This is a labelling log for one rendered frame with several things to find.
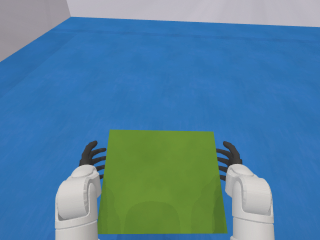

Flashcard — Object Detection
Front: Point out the robot right hand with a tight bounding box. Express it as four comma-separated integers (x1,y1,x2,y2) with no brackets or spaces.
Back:
216,141,243,181

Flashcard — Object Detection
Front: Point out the robot left hand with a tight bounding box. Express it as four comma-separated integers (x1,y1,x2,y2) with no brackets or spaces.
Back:
78,140,107,179

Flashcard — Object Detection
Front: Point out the robot right forearm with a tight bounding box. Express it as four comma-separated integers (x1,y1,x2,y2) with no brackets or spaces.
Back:
225,164,275,240

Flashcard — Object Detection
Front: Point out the carton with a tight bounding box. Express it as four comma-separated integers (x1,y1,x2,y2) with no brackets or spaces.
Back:
97,129,228,234

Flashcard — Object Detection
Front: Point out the robot left forearm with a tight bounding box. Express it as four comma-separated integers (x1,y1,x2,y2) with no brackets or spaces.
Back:
55,164,102,240

